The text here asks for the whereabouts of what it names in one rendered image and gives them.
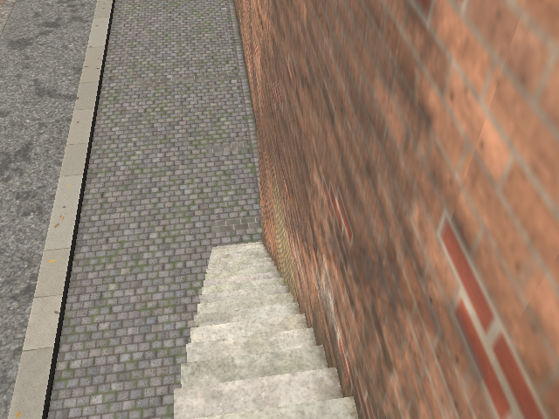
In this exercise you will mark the stairs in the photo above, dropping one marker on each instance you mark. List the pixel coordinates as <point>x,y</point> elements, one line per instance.
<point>251,354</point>

